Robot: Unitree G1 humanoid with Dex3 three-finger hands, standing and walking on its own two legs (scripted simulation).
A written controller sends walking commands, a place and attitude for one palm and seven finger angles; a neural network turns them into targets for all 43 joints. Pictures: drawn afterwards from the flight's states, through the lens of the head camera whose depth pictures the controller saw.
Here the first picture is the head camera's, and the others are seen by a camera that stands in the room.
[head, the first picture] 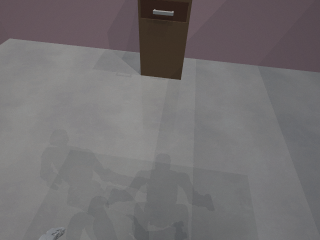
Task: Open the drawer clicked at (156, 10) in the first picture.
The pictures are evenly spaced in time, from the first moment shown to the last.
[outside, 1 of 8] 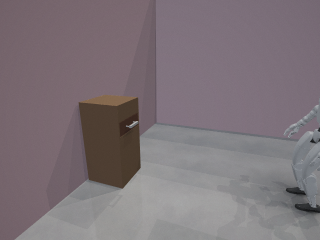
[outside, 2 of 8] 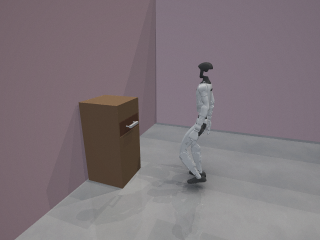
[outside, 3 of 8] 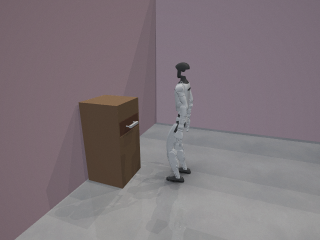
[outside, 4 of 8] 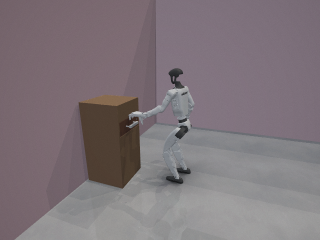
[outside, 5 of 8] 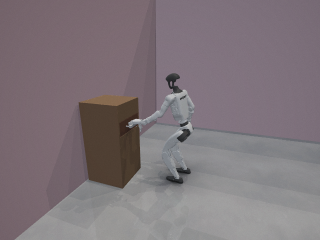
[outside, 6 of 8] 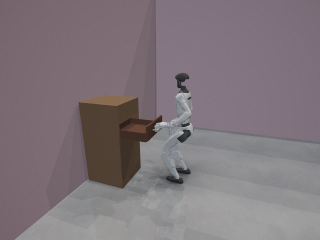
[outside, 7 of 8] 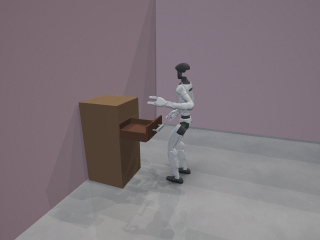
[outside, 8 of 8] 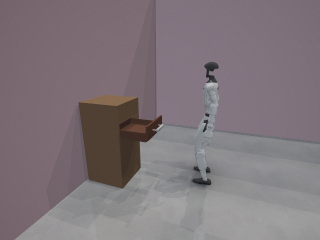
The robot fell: no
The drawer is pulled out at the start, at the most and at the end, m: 0.00 0.30 0.30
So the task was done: yes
